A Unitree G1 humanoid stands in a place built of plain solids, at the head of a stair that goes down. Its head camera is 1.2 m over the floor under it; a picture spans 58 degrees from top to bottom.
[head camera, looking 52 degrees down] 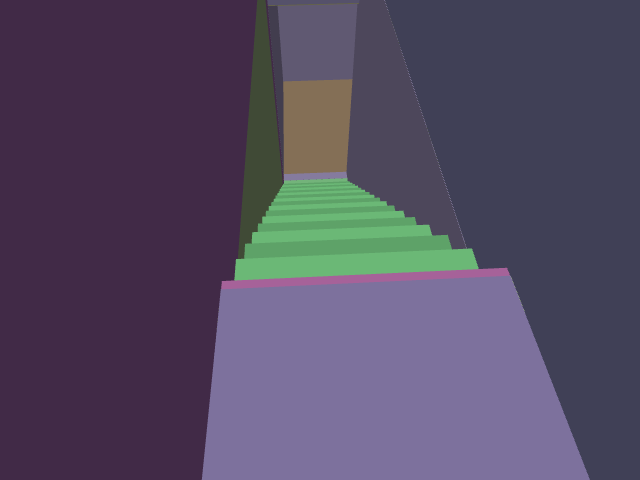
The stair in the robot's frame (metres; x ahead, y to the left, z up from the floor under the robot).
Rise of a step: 0.20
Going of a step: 0.23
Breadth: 0.95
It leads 3 degrees to the left of straight ahead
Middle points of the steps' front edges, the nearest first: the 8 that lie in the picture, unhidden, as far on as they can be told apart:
0.80 -0.15 0.00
1.02 -0.14 -0.20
1.25 -0.13 -0.39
1.48 -0.11 -0.59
1.71 -0.10 -0.79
1.93 -0.09 -0.98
2.16 -0.08 -1.18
2.39 -0.06 -1.38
